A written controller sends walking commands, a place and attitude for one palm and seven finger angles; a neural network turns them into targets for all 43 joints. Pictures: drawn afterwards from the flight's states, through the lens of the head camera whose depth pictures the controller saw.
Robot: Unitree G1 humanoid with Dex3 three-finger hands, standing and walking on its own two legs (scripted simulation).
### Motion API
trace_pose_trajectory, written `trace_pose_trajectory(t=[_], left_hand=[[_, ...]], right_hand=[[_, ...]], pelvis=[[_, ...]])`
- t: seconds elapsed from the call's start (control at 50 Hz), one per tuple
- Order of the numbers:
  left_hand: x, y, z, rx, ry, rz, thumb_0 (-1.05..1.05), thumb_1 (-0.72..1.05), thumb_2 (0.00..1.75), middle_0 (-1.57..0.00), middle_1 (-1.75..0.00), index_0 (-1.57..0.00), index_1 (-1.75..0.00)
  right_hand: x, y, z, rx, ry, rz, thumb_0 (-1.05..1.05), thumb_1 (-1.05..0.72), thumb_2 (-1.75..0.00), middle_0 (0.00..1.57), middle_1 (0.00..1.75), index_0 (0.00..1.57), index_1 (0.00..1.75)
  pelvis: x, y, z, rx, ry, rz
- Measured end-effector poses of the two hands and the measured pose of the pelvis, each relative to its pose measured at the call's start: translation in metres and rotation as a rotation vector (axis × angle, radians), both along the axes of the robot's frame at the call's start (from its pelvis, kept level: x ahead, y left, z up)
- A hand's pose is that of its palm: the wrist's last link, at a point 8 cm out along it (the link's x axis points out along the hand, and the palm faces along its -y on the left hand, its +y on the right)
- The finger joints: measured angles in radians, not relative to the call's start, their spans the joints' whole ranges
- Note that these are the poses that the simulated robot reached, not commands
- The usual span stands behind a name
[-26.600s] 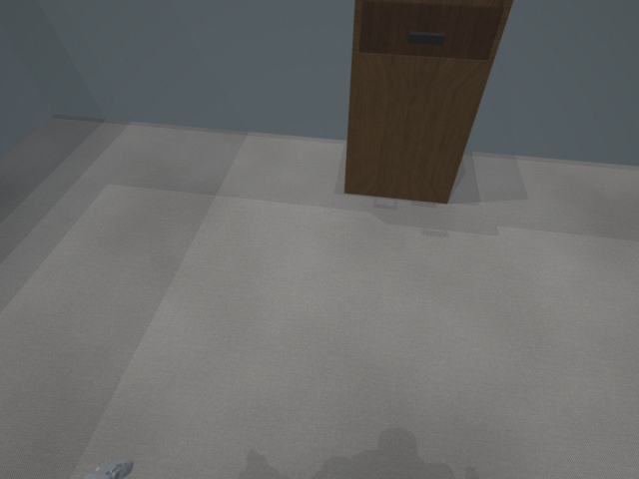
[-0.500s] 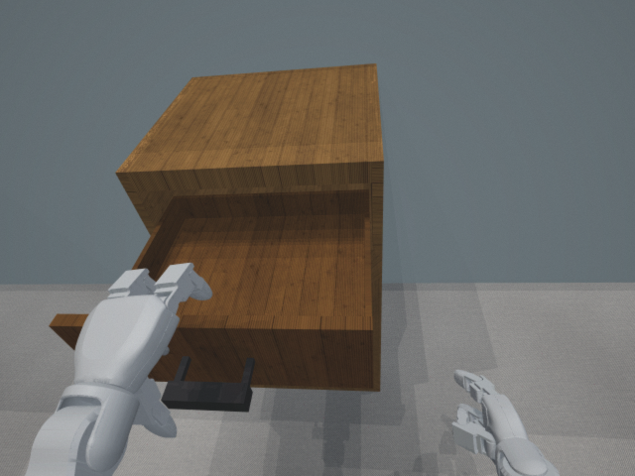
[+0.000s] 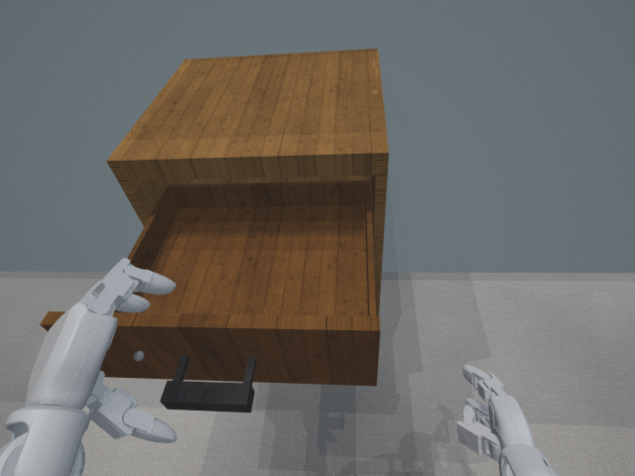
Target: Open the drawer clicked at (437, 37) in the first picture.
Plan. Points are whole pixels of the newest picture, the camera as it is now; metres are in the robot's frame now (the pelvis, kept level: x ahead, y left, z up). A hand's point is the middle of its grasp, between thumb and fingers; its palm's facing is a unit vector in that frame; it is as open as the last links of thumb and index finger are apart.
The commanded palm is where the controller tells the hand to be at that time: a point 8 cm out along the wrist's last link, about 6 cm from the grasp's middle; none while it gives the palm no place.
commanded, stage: draw the hand back to the body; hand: left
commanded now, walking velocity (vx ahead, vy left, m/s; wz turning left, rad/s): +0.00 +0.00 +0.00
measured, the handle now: (213, 379) +0.24 +0.18 -0.01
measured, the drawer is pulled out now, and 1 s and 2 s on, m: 0.30 0.30 0.30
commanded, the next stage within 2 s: step back with the hand held close in 0.92 s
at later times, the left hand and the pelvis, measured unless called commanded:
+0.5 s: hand (114, 330) +0.21 +0.23 +0.16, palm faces +0.34 -0.85 -0.41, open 10.6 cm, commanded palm +0.16 +0.28 +0.18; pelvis +0.03 +0.00 +0.01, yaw +0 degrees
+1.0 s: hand (99, 345) +0.19 +0.23 +0.16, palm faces +0.40 -0.82 -0.40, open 7.5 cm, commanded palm +0.14 +0.27 +0.18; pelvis +0.01 -0.01 +0.01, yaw +1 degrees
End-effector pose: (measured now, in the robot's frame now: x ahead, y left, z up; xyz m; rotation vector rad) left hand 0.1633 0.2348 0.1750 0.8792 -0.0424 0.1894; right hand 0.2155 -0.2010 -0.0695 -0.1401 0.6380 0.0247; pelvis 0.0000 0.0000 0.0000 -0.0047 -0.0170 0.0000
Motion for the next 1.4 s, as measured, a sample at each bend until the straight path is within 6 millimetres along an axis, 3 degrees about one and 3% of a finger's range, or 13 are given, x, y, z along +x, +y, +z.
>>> trace_pose_trajectory(t=[0.06,0.16,0.36,0.62,0.84,1.04,1.16,1.3,1.4], left_hand=[[-0.001,0.000,-0.004,-0.324,-0.103,0.005,-0.01,-0.45,0.32,-0.31,-1.17,-0.31,-1.17],[0.004,0.006,0.000,-0.483,-0.216,0.011,-0.01,-0.34,0.36,-0.30,-1.10,-0.30,-1.10],[0.013,0.023,0.001,-0.449,-0.174,0.044,-0.01,-0.03,0.50,-0.27,-0.89,-0.27,-0.89],[0.000,0.042,-0.002,-0.419,-0.146,0.150,0.00,0.42,0.69,-0.24,-0.60,-0.24,-0.60],[-0.009,0.039,0.001,-0.428,-0.171,0.163,0.01,0.77,0.84,-0.22,-0.38,-0.21,-0.38],[-0.015,0.034,0.002,-0.419,-0.171,0.161,0.01,0.87,0.89,-0.21,-0.31,-0.21,-0.31],[-0.016,0.039,0.014,-0.342,-0.202,0.119,0.01,0.88,0.89,-0.21,-0.30,-0.21,-0.30],[-0.023,0.039,0.000,-0.343,-0.105,0.075,0.01,0.89,0.89,-0.21,-0.30,-0.21,-0.30],[-0.033,0.047,-0.001,-0.329,-0.096,0.055,0.01,0.89,0.89,-0.21,-0.30,-0.21,-0.30]], right_hand=[[-0.006,0.002,0.006,-0.024,-0.041,-0.024,0.02,-0.91,-0.90,0.20,0.30,0.20,0.30],[-0.017,0.001,0.006,-0.062,-0.028,-0.029,0.02,-0.91,-0.90,0.20,0.30,0.20,0.30],[-0.018,-0.011,-0.003,-0.072,0.034,-0.073,0.02,-0.90,-0.90,0.20,0.30,0.20,0.30],[-0.001,-0.012,0.000,-0.063,0.025,-0.080,0.02,-0.91,-0.90,0.20,0.30,0.20,0.30],[-0.001,-0.009,0.003,-0.054,0.006,-0.050,0.02,-0.91,-0.90,0.20,0.30,0.20,0.30],[-0.014,-0.017,-0.002,-0.051,0.031,-0.065,0.02,-0.91,-0.90,0.20,0.30,0.20,0.30],[-0.027,-0.027,-0.004,-0.077,0.074,-0.077,0.02,-0.91,-0.90,0.20,0.30,0.20,0.30],[-0.046,-0.038,-0.006,-0.114,0.123,-0.147,0.02,-0.91,-0.90,0.20,0.30,0.20,0.30],[-0.059,-0.035,-0.004,-0.138,0.133,-0.172,0.02,-0.91,-0.90,0.20,0.30,0.20,0.30]], pelvis=[[0.005,-0.001,0.001,0.004,-0.014,0.001],[0.014,-0.001,0.003,0.003,-0.022,0.008],[0.024,0.002,0.005,0.002,-0.005,0.002],[0.025,0.001,0.007,0.002,-0.003,0.012],[0.019,-0.003,0.007,0.003,-0.016,0.022],[0.013,-0.009,0.008,0.003,-0.023,0.021],[0.006,-0.011,0.006,-0.014,0.017,0.036],[-0.007,-0.001,0.005,-0.018,0.051,0.029],[-0.018,0.005,0.003,-0.022,0.059,0.030]])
